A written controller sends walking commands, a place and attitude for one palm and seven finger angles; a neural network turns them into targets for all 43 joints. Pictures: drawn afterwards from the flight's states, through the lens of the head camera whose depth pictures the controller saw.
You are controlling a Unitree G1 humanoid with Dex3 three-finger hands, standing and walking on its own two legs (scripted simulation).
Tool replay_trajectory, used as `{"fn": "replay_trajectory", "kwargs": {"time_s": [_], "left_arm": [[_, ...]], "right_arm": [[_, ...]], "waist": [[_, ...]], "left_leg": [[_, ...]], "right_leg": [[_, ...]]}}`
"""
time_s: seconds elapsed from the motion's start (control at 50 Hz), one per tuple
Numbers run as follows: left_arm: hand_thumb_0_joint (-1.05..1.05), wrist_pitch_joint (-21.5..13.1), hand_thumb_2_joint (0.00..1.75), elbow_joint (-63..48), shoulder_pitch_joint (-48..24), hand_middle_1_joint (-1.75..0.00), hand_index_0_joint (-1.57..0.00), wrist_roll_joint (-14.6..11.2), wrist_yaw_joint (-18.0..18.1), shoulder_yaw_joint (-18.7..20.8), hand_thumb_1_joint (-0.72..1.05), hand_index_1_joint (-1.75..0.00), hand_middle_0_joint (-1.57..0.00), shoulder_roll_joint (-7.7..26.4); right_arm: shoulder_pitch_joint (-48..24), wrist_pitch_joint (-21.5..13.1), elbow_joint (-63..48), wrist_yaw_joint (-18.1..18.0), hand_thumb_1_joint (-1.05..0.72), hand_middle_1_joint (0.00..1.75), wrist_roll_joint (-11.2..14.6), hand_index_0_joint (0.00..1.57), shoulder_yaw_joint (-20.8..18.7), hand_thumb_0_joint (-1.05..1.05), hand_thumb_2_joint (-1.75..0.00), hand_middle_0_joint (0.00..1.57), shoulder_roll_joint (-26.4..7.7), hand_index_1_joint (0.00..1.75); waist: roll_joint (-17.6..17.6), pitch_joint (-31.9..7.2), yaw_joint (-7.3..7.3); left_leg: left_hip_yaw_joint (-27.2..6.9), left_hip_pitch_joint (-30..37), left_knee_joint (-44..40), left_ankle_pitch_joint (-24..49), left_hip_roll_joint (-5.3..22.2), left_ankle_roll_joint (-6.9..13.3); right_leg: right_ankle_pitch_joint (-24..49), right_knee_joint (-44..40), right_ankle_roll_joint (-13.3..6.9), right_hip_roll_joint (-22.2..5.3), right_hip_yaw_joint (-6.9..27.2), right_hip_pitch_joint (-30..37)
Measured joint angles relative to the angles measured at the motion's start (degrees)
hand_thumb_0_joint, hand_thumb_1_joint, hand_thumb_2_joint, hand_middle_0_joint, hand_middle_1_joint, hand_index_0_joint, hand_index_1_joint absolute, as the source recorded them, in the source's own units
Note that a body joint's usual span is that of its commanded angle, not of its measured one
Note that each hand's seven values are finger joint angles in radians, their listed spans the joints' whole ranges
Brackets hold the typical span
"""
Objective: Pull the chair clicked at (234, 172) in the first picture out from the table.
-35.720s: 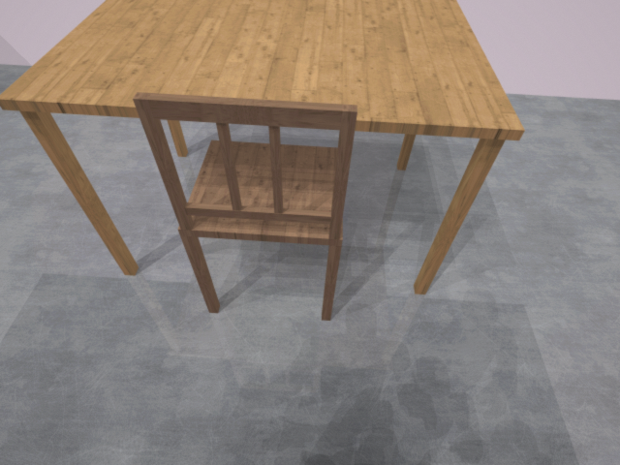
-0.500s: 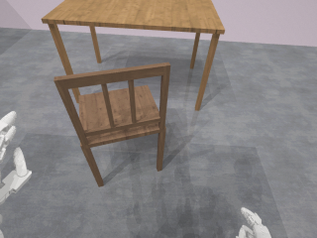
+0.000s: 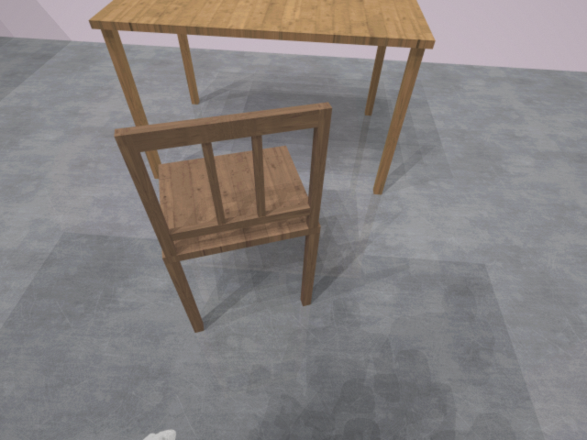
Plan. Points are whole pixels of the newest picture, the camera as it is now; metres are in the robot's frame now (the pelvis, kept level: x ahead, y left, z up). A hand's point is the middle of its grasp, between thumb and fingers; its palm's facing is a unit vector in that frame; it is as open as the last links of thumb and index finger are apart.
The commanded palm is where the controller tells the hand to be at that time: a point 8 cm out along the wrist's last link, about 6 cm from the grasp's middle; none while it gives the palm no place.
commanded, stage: let the arm hang, fingers relaxed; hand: left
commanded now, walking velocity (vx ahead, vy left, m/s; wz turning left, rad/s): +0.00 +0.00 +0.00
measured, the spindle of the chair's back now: (214, 185) +0.65 +0.21 -0.09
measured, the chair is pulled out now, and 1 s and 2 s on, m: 0.59 0.59 0.59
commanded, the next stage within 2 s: look to check the result in 0.86 s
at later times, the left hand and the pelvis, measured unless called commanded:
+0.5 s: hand out of the picture -0.05 +0.17 -0.16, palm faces +0.02 -0.98 -0.22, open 7.4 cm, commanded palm none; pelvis -0.01 -0.01 +0.01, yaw +0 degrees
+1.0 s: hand out of the picture -0.02 +0.13 -0.17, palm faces +0.04 -0.99 -0.16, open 7.4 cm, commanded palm none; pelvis +0.00 -0.03 +0.01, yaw +0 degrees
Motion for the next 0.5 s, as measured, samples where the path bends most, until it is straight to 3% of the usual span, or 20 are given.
{"fn": "replay_trajectory", "kwargs": {"time_s": [0.04, 0.08, 0.26, 0.5], "left_arm": [[-0.02, -0.9, 0.90, 4.1, 0.2, -0.30, -0.20, -1.4, 1.5, 1.4, 0.97, -0.30, -0.21, -0.9], [-0.04, -1.7, 0.90, 7.0, -0.1, -0.30, -0.21, -1.3, 1.6, 1.4, 1.02, -0.30, -0.21, 0.8], [-0.02, -2.0, 0.90, 18.1, 2.6, -0.30, -0.20, -0.9, 0.7, -0.1, 0.96, -0.30, -0.21, 3.5], [0.00, -3.1, 0.90, 23.0, 3.5, -0.30, -0.20, -1.2, 1.2, -1.4, 0.91, -0.30, -0.20, 0.3]], "right_arm": [[2.0, 0.2, 1.9, -0.4, -0.91, 0.30, 0.1, 0.20, 0.0, 0.00, -0.90, 0.20, 1.2, 0.30], [3.2, 0.5, 3.7, -1.0, -0.93, 0.30, 0.1, 0.20, -0.6, 0.00, -0.90, 0.20, 1.0, 0.30], [6.7, 1.3, 8.4, -1.6, -0.92, 0.30, 0.1, 0.20, -2.1, 0.00, -0.90, 0.20, -1.5, 0.30], [7.5, 0.8, 12.2, -1.4, -0.91, 0.30, 0.4, 0.20, -1.0, 0.00, -0.90, 0.19, 2.2, 0.30]], "waist": [[-1.8, 1.0, 0.35], [-2.5, 1.9, 1.09], [0.6, 2.2, 1.08], [2.6, 1.0, 1.15]], "left_leg": [[-0.8, 0.3, -0.2, 0.2, 0.3, -0.3], [-1.3, 0.5, -0.8, 0.8, 0.7, -0.6], [-1.4, 1.7, -3.6, 2.7, 0.9, -0.6], [-0.9, 2.9, -4.3, 2.8, 1.1, -1.1]], "right_leg": [[0.4, -1.0, -0.1, 0.5, -0.8, 0.9], [1.3, -2.4, -0.4, 0.9, -1.3, 1.6], [3.7, -5.8, -0.6, 1.4, -1.4, 3.0], [2.9, -4.9, -1.1, 1.5, -0.8, 3.2]]}}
